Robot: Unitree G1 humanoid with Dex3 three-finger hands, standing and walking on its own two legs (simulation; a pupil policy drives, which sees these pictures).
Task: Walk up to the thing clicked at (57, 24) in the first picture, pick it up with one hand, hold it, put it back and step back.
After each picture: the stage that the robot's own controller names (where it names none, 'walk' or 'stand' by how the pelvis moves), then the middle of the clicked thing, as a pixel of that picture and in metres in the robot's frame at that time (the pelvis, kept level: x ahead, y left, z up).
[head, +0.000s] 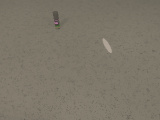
stand; (56, 20) +1.82 +0.38 -0.66
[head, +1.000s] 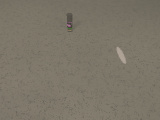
walk; (69, 22) +1.71 +0.18 -0.63
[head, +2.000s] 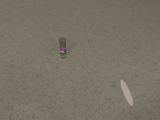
walk; (63, 48) +1.18 +0.18 -0.65
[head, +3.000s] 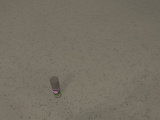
walk; (55, 87) +0.74 +0.24 -0.65
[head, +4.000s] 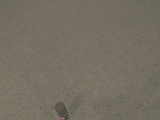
walk; (62, 113) +0.49 +0.24 -0.64
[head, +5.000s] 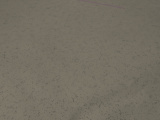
stand; out of the picture +0.39 +0.19 -0.65
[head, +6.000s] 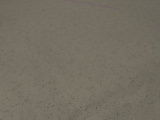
stand; out of the picture +0.38 +0.21 -0.66
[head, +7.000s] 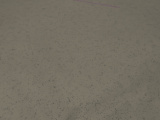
stand; out of the picture +0.39 +0.22 -0.66
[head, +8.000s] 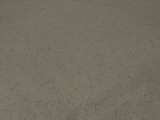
stand; out of the picture +0.38 +0.22 -0.66
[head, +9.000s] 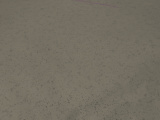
go down; out of the picture +0.37 +0.22 -0.66
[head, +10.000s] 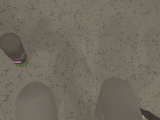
go down; (16, 53) +0.46 +0.25 -0.26
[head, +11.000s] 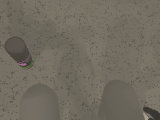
approach; (21, 55) +0.46 +0.25 -0.26
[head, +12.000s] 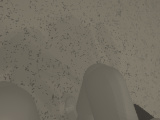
close in; out of the picture +0.44 +0.30 -0.16
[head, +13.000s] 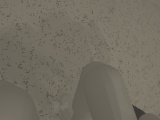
lift; out of the picture +0.43 +0.30 -0.16
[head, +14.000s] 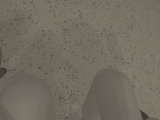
lift; out of the picture +0.36 +0.27 -0.14
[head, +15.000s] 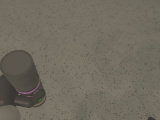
lift; (29, 84) +0.32 +0.18 +0.05
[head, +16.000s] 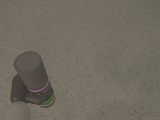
hold; (39, 84) +0.33 +0.16 +0.05
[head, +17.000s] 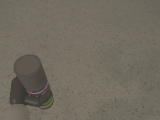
hold; (38, 86) +0.33 +0.17 +0.04
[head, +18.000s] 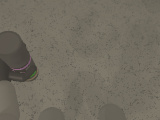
crouch; (21, 61) +0.41 +0.21 -0.03
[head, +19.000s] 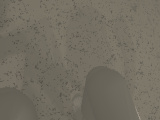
lower; out of the picture +0.46 +0.29 -0.12
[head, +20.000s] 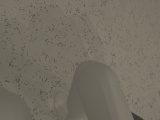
lower; out of the picture +0.45 +0.31 -0.17
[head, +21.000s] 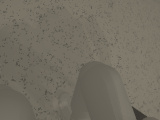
lower; out of the picture +0.44 +0.31 -0.16
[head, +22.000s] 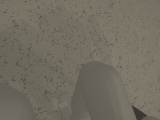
lower; out of the picture +0.43 +0.31 -0.16
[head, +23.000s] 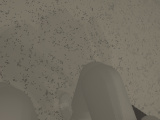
rest; out of the picture +0.43 +0.30 -0.17
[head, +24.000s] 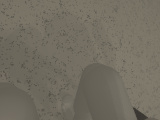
open; out of the picture +0.43 +0.28 -0.17
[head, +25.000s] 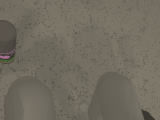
stand; (5, 46) +0.44 +0.26 -0.20
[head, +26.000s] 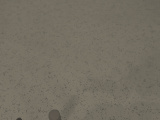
stand; out of the picture +0.39 +0.17 -0.57
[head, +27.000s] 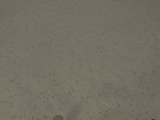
stand; out of the picture +0.40 +0.18 -0.60
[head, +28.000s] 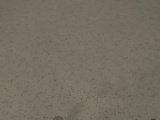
stand; out of the picture +0.39 +0.18 -0.60
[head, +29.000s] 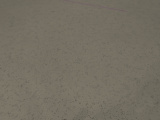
walk; out of the picture +0.42 +0.17 -0.66
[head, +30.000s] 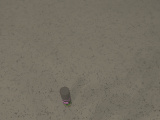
walk; (66, 97) +0.53 +0.17 -0.63
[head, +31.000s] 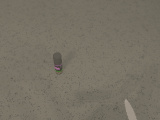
walk; (58, 64) +0.83 +0.18 -0.63
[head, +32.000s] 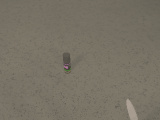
stand; (67, 63) +1.01 +0.19 -0.64
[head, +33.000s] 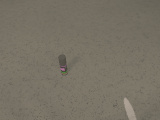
stand; (63, 65) +1.01 +0.22 -0.66
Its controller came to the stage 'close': yes
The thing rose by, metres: 0.68
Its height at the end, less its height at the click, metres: +0.00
